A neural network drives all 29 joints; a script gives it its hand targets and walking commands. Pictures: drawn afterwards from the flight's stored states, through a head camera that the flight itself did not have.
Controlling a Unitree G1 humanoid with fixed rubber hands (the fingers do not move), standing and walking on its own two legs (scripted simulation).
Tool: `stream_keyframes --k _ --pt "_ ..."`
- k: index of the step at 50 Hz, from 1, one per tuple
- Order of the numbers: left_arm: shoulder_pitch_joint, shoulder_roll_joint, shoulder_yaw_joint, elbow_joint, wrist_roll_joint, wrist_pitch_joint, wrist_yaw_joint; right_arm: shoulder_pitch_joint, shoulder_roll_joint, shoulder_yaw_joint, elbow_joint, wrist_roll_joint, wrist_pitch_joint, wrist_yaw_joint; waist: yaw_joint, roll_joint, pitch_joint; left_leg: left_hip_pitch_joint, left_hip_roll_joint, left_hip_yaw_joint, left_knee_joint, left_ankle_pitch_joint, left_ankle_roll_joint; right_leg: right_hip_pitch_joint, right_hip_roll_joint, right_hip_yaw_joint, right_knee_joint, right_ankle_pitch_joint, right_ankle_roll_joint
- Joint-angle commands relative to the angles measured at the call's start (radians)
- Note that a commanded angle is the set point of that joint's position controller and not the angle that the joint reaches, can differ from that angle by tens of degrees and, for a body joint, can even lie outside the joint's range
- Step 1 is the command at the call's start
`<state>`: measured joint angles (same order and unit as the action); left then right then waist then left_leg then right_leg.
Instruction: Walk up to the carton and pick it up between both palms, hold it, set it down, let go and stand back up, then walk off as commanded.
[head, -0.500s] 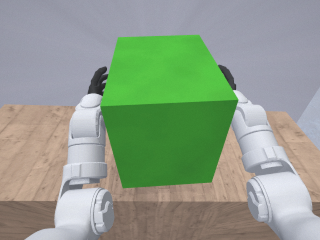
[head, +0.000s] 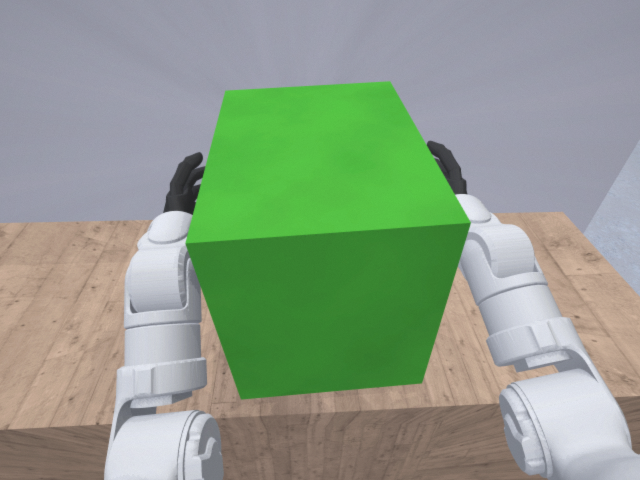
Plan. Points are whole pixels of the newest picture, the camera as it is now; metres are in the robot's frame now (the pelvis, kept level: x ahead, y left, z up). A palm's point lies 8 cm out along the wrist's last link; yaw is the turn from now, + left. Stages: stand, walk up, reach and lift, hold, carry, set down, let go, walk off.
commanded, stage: hold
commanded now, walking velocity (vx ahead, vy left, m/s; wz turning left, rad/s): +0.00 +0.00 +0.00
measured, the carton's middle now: (319, 231) +0.37 -0.01 +0.17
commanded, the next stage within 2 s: none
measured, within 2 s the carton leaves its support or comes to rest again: neither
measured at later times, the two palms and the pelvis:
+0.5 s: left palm (164, 213) +0.33 +0.16 +0.23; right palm (445, 199) +0.35 -0.15 +0.23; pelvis -0.03 +0.00 +0.00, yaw +0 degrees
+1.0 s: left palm (190, 210) +0.37 +0.14 +0.20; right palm (452, 195) +0.37 -0.17 +0.22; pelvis +0.00 +0.00 +0.00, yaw +0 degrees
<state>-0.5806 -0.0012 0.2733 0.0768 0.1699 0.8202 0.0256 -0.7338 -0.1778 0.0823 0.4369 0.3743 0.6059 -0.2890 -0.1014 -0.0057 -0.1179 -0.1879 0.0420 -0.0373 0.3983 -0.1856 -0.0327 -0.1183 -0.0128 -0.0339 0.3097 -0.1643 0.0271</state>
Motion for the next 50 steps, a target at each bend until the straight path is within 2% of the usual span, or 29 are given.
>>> stream_keyframes --k 1,4,5,6,10,12,15,17,19,20,21,24,27,31,33,34,36,37,38,39,40,43,44,45,46,47,48,49,50 --pt "-0.708 -0.575 -0.605 -0.261 -0.171 -0.074 -0.136 -0.820 0.695 0.353 -0.547 0.179 -0.087 0.096 0.016 0.045 -0.492 0.220 -0.107 0.006 0.002 0.366 -0.032 0.225 0.094 0.027 0.012 0.404 0.033" --pt "-0.799 -0.597 -0.633 -0.271 -0.195 -0.096 -0.120 -0.847 0.701 0.327 -0.496 0.154 -0.090 0.111 0.009 0.075 -0.486 0.217 -0.104 0.004 -0.001 0.334 -0.041 0.174 0.103 0.015 0.003 0.304 0.021" --pt "-0.791 -0.580 -0.591 -0.168 -0.164 -0.089 -0.120 -0.861 0.693 0.306 -0.429 0.131 -0.084 0.115 0.021 0.050 -0.405 0.194 -0.102 0.009 -0.022 0.233 -0.026 0.119 0.101 0.009 -0.023 0.188 0.027" --pt "-0.841 -0.574 -0.591 -0.203 -0.186 -0.101 -0.120 -0.850 0.713 0.288 -0.389 0.115 -0.088 0.126 0.011 0.041 -0.412 0.199 -0.096 0.015 -0.029 0.243 -0.024 0.115 0.098 0.015 -0.024 0.193 0.028" --pt "-0.843 -0.567 -0.526 -0.076 -0.144 -0.102 -0.113 -0.888 0.706 0.227 -0.257 0.066 -0.098 0.160 0.050 0.039 -0.313 0.143 -0.088 0.027 -0.083 0.083 -0.001 0.036 0.090 0.009 -0.042 0.001 0.017" --pt "-0.908 -0.587 -0.533 -0.085 -0.151 -0.112 -0.114 -0.890 0.723 0.207 -0.232 0.057 -0.115 0.171 0.030 0.071 -0.341 0.132 -0.085 0.032 -0.080 0.048 -0.003 0.026 0.087 0.006 -0.033 -0.010 0.008" --pt "-0.905 -0.561 -0.452 0.067 -0.111 -0.110 -0.131 -0.918 0.712 0.153 -0.131 -0.001 -0.116 0.186 0.038 0.015 -0.244 0.091 -0.084 0.044 -0.125 -0.096 0.027 0.002 0.072 0.013 -0.059 -0.154 0.009" --pt "-0.840 -0.560 -0.412 0.162 -0.095 -0.106 -0.147 -0.976 0.699 0.133 -0.152 -0.016 -0.133 0.194 0.042 -0.013 -0.244 0.075 -0.082 0.049 -0.137 -0.125 0.040 0.004 0.080 0.008 -0.063 -0.185 0.002" --pt "-0.889 -0.550 -0.401 0.158 -0.093 -0.114 -0.145 -0.994 0.693 0.145 -0.131 -0.013 -0.137 0.198 0.046 0.018 -0.253 0.085 -0.090 0.052 -0.126 -0.093 0.047 0.022 0.072 0.016 -0.056 -0.156 0.006" --pt "-0.893 -0.550 -0.383 0.213 -0.096 -0.118 -0.150 -1.048 0.690 0.132 -0.138 -0.029 -0.144 0.196 0.046 -0.027 -0.240 0.073 -0.090 0.050 -0.135 -0.119 0.055 0.020 0.077 0.010 -0.069 -0.187 0.009" --pt "-0.922 -0.567 -0.401 0.218 -0.106 -0.126 -0.151 -1.042 0.692 0.117 -0.119 -0.034 -0.143 0.195 0.022 -0.001 -0.242 0.062 -0.091 0.044 -0.128 -0.134 0.052 0.023 0.072 0.021 -0.066 -0.186 0.007" --pt "-0.935 -0.566 -0.374 0.213 -0.100 -0.147 -0.143 -1.046 0.726 0.138 -0.084 -0.027 -0.156 0.196 0.043 -0.019 -0.291 0.074 -0.092 0.046 -0.118 -0.095 0.052 0.046 0.072 0.013 -0.060 -0.137 0.012" --pt "-0.931 -0.604 -0.441 0.121 -0.137 -0.159 -0.138 -1.030 0.745 0.165 -0.156 0.002 -0.169 0.182 0.012 0.022 -0.365 0.135 -0.093 0.035 -0.101 0.025 0.026 0.080 0.080 0.003 -0.052 -0.016 0.018" --pt "-0.905 -0.586 -0.442 0.098 -0.130 -0.159 -0.130 -0.974 0.731 0.199 -0.137 0.018 -0.153 0.167 0.009 -0.003 -0.355 0.164 -0.100 0.036 -0.082 0.104 0.021 0.089 0.085 0.000 -0.064 0.053 0.033" --pt "-0.864 -0.584 -0.466 0.026 -0.142 -0.154 -0.128 -0.963 0.727 0.248 -0.221 0.074 -0.159 0.153 0.024 0.019 -0.440 0.217 -0.107 0.029 -0.045 0.246 0.005 0.153 0.096 -0.006 -0.039 0.191 0.036" --pt "-0.840 -0.577 -0.473 0.062 -0.131 -0.137 -0.128 -0.933 0.695 0.239 -0.210 0.082 -0.138 0.140 -0.006 0.042 -0.365 0.204 -0.109 0.028 -0.040 0.242 -0.004 0.153 0.098 -0.003 -0.044 0.176 0.028" --pt "-0.812 -0.574 -0.497 0.008 -0.138 -0.139 -0.127 -0.918 0.700 0.289 -0.276 0.119 -0.133 0.122 0.000 0.025 -0.398 0.212 -0.111 0.016 -0.015 0.304 -0.007 0.196 0.095 0.007 -0.030 0.279 0.042" --pt "-0.798 -0.605 -0.544 -0.130 -0.164 -0.138 -0.123 -0.900 0.733 0.331 -0.383 0.150 -0.143 0.118 -0.003 0.043 -0.561 0.272 -0.118 0.016 0.008 0.442 -0.021 0.254 0.113 -0.001 -0.004 0.418 0.043" --pt "-0.793 -0.572 -0.536 -0.066 -0.153 -0.128 -0.122 -0.851 0.683 0.321 -0.302 0.152 -0.110 0.106 -0.012 0.058 -0.439 0.245 -0.116 0.003 0.006 0.372 -0.023 0.200 0.101 0.004 -0.017 0.344 0.044" --pt "-0.749 -0.612 -0.591 -0.223 -0.190 -0.131 -0.122 -0.838 0.731 0.376 -0.466 0.188 -0.128 0.102 0.012 0.049 -0.613 0.297 -0.112 -0.002 0.037 0.543 -0.034 0.283 0.117 0.002 0.015 0.519 0.045" --pt "-0.691 -0.559 -0.574 -0.139 -0.171 -0.110 -0.119 -0.829 0.681 0.382 -0.443 0.194 -0.099 0.084 0.003 0.036 -0.512 0.261 -0.123 -0.003 0.036 0.494 -0.032 0.283 0.108 0.012 0.016 0.535 0.045" --pt "-0.660 -0.566 -0.582 -0.163 -0.158 -0.088 -0.128 -0.801 0.671 0.407 -0.486 0.218 -0.096 0.066 -0.014 0.054 -0.498 0.250 -0.125 -0.012 0.035 0.493 -0.037 0.297 0.105 0.018 0.021 0.582 0.052" --pt "-0.613 -0.574 -0.605 -0.255 -0.166 -0.077 -0.132 -0.721 0.662 0.411 -0.523 0.225 -0.089 0.064 -0.027 0.067 -0.540 0.294 -0.122 -0.006 0.047 0.583 -0.048 0.317 0.111 0.016 0.032 0.679 0.055" --pt "-0.656 -0.521 -0.570 -0.193 -0.134 -0.071 -0.135 -0.717 0.649 0.392 -0.420 0.209 -0.066 0.067 -0.017 0.038 -0.417 0.236 -0.121 -0.009 0.024 0.471 -0.044 0.274 0.107 0.012 0.017 0.552 0.055" --pt "-0.687 -0.555 -0.579 -0.238 -0.139 -0.073 -0.140 -0.742 0.676 0.412 -0.474 0.225 -0.073 0.069 0.007 0.075 -0.490 0.262 -0.119 -0.005 0.025 0.486 -0.044 0.279 0.106 0.015 0.019 0.556 0.052" --pt "-0.614 -0.558 -0.595 -0.294 -0.149 -0.066 -0.137 -0.696 0.675 0.413 -0.516 0.227 -0.076 0.068 0.008 0.053 -0.541 0.283 -0.118 -0.006 0.039 0.573 -0.051 0.319 0.117 0.012 0.032 0.629 0.055" --pt "-0.652 -0.536 -0.579 -0.214 -0.120 -0.053 -0.133 -0.707 0.646 0.388 -0.443 0.211 -0.057 0.064 -0.015 0.078 -0.412 0.235 -0.115 -0.008 0.022 0.461 -0.054 0.257 0.105 0.017 0.018 0.509 0.040" --pt "-0.629 -0.589 -0.628 -0.371 -0.165 -0.068 -0.134 -0.735 0.709 0.443 -0.615 0.247 -0.093 0.072 0.025 0.063 -0.619 0.295 -0.111 -0.005 0.051 0.621 -0.060 0.340 0.122 0.014 0.047 0.667 0.050" --pt "-0.618 -0.560 -0.635 -0.304 -0.152 -0.057 -0.124 -0.701 0.653 0.406 -0.560 0.232 -0.071 0.066 -0.006 0.090 -0.483 0.254 -0.112 -0.011 0.048 0.552 -0.068 0.278 0.120 0.014 0.033 0.582 0.040"
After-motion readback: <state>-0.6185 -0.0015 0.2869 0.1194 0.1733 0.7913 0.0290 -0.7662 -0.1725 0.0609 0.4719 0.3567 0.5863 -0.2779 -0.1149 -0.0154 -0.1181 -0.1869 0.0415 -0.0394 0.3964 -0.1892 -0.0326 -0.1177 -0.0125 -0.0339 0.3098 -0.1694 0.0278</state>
